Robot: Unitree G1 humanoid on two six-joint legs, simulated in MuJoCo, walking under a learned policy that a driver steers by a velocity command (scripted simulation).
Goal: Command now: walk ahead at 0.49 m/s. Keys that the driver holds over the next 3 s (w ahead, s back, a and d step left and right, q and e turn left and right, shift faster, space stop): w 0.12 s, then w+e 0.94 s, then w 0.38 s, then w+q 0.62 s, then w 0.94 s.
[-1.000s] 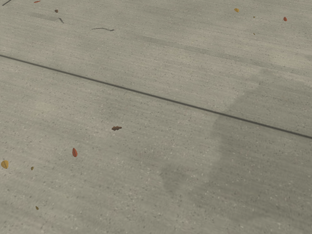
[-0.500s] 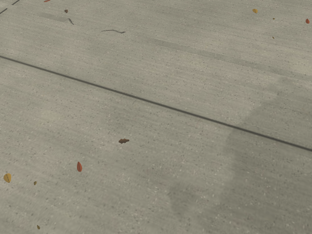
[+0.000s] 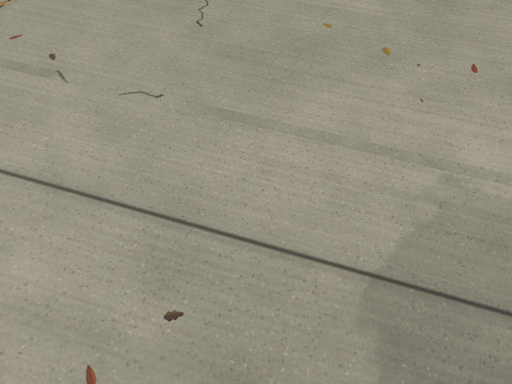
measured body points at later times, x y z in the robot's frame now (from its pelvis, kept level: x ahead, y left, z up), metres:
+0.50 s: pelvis +0.28 -0.05 +0.00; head +0.31 -0.06 +0.45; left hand +0.28 +0.21 -0.14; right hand +0.39 -0.31 -0.12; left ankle +0.40 +0.11 -0.68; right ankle +0.26 -0.10 -0.75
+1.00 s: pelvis +0.56 -0.05 +0.00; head +0.59 -0.04 +0.45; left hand +0.76 +0.17 -0.13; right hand +0.50 -0.32 -0.12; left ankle +0.59 +0.03 -0.75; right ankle +0.51 -0.17 -0.66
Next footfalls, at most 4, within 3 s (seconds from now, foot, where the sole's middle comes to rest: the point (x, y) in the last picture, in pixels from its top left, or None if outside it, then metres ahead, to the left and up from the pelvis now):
0.22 right None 0.30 -0.10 -0.78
0.76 left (245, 335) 0.63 0.02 -0.78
1.30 right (350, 291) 0.76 -0.29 -0.78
1.86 left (337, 201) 1.10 -0.30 -0.78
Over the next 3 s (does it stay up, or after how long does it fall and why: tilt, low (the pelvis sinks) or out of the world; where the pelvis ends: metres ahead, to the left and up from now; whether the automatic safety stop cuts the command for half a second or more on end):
stays up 1.53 -0.47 -0.02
